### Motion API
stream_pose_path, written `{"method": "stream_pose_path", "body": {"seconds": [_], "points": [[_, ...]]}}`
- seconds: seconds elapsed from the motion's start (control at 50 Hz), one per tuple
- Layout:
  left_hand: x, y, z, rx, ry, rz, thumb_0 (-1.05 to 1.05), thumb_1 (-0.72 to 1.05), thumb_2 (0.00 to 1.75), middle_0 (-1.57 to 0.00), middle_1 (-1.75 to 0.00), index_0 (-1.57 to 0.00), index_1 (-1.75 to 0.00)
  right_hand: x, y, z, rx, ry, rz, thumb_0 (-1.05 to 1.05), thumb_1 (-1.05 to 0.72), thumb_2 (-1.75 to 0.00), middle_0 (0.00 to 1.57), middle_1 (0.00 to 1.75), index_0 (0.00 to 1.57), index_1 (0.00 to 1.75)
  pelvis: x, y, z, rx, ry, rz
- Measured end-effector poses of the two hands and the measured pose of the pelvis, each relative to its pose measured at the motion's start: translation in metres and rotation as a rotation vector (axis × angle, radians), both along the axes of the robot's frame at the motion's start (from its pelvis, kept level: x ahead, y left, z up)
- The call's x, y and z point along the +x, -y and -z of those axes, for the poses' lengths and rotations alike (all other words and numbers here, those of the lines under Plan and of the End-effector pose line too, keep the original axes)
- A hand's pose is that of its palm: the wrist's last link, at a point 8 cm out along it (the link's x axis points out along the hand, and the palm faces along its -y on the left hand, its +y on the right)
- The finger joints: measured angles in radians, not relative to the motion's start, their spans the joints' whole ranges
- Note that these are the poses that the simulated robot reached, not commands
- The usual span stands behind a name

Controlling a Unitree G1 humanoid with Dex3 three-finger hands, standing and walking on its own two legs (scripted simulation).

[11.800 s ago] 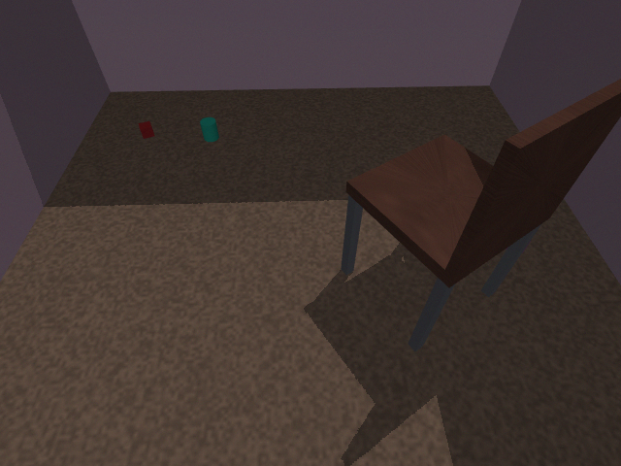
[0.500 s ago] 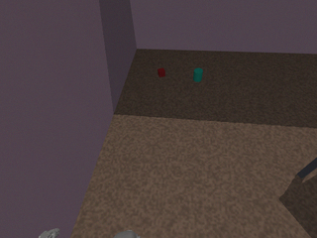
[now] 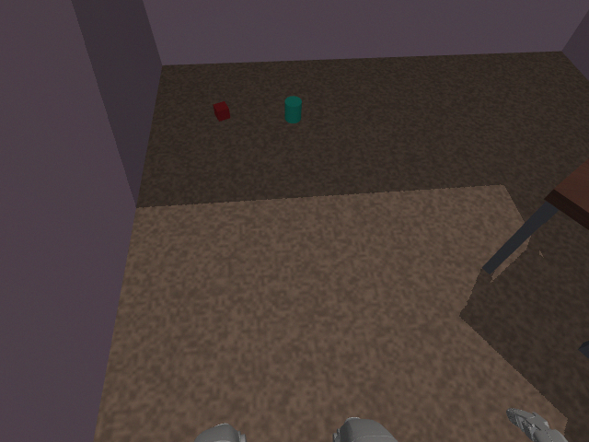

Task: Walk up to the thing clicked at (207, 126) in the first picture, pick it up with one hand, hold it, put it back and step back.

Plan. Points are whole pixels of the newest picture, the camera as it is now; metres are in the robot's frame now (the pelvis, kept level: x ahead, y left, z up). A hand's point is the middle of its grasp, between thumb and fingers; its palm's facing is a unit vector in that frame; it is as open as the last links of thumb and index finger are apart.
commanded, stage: walk up
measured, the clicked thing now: (293, 109) +1.57 -0.04 -0.70
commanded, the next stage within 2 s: stand in 1.64 s
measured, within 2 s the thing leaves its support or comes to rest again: neither
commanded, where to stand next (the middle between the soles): +0.04 +0.01 m, yaw -10 degrees
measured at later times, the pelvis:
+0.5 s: pelvis +0.00 -0.01 -0.01, yaw -9 degrees
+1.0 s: pelvis -0.02 +0.01 +0.01, yaw -13 degrees
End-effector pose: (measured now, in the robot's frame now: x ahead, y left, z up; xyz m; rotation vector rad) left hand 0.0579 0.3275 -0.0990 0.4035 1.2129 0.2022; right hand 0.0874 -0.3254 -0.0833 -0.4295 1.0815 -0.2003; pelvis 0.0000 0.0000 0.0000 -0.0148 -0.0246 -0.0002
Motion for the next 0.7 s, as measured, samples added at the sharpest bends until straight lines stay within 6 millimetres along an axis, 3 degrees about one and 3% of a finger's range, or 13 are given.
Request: {"method": "stream_pose_path", "body": {"seconds": [0.1,0.2,0.3,0.42,0.5,0.7], "points": [[0.01,0.015,-0.004,0.056,0.035,0.026,0.01,0.9,0.9,-0.2,-0.3,-0.2,-0.3,0.0,0.019,0.027,0.035,-0.002,0.068,0.01,-0.9,-0.89,0.21,0.3,0.2,0.3,0.002,0.016,0.012,-0.01,0.018,0.027],[0.024,0.029,-0.012,0.06,0.045,0.072,0.01,0.9,0.9,-0.2,-0.3,-0.2,-0.3,0.001,0.012,0.035,0.089,0.015,0.109,0.01,-0.9,-0.89,0.21,0.3,0.2,0.3,0.002,0.017,0.007,0.023,0.006,0.083],[0.048,0.032,-0.008,0.044,0.089,0.123,0.01,0.9,0.9,-0.2,-0.3,-0.2,-0.3,-0.01,0.001,0.039,0.095,0.002,0.119,0.01,-0.9,-0.89,0.21,0.3,0.2,0.3,0.0,0.011,0.009,0.019,-0.008,0.108],[0.072,0.033,0.008,-0.006,0.131,0.133,0.01,0.9,0.9,-0.2,-0.3,-0.2,-0.3,-0.04,-0.013,0.032,0.078,-0.021,0.147,0.01,-0.9,-0.89,0.21,0.3,0.2,0.3,-0.005,0.003,0.01,0.038,0.014,0.129],[0.081,0.041,0.009,-0.037,0.152,0.174,0.01,0.9,0.9,-0.2,-0.3,-0.2,-0.3,-0.058,-0.008,0.024,0.066,-0.032,0.184,0.01,-0.9,-0.89,0.21,0.3,0.2,0.3,-0.005,0.005,0.008,0.012,0.016,0.152],[0.076,0.046,0.001,-0.043,0.126,0.209,0.01,0.9,0.9,-0.2,-0.3,-0.2,-0.3,-0.08,0.001,0.021,0.064,-0.02,0.246,0.01,-0.9,-0.89,0.21,0.3,0.2,0.3,-0.019,-0.001,0.001,0.012,0.031,0.172]]}}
